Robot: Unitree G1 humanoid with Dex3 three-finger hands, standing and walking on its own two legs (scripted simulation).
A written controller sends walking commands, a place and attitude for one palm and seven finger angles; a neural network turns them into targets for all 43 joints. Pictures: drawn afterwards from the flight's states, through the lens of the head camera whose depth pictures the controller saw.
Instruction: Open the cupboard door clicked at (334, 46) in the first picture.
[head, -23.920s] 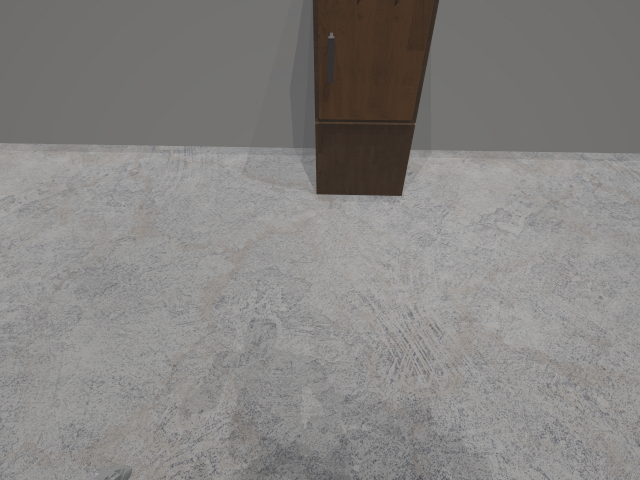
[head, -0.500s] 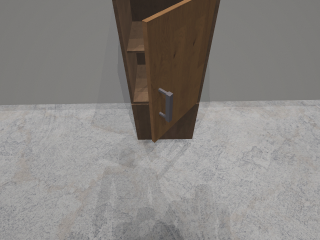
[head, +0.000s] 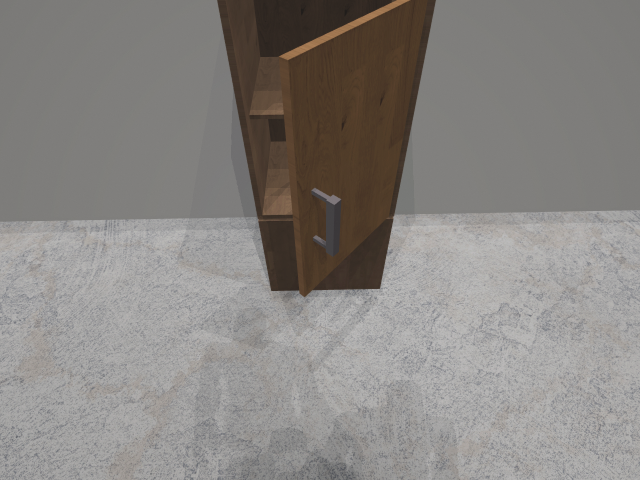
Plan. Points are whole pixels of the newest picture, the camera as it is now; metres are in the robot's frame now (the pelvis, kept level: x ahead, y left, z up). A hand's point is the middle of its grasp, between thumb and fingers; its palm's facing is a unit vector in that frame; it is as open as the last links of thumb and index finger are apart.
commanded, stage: look to check the result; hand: left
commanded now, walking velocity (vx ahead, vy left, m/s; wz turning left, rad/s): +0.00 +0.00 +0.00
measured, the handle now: (325, 222) +0.60 +0.03 -0.10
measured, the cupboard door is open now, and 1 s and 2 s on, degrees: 48 48 48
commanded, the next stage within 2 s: walk to a spot facing it in 0.50 s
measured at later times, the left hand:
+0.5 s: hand out of the picture +0.01 +0.16 -0.17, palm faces +0.04 -0.98 -0.21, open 7.4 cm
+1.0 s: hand out of the picture +0.06 +0.19 -0.19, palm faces -0.05 -0.98 -0.21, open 7.4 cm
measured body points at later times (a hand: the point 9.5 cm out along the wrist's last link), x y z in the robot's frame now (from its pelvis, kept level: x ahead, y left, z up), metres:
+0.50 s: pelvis +0.01 -0.01 +0.00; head +0.03 -0.02 +0.45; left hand +0.00 +0.21 -0.16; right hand +0.00 -0.22 -0.17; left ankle +0.03 +0.12 -0.74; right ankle +0.00 -0.09 -0.74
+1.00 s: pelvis +0.01 +0.00 -0.01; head +0.05 +0.01 +0.44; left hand +0.07 +0.24 -0.17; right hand +0.01 -0.24 -0.16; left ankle +0.03 +0.12 -0.74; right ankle -0.01 -0.09 -0.73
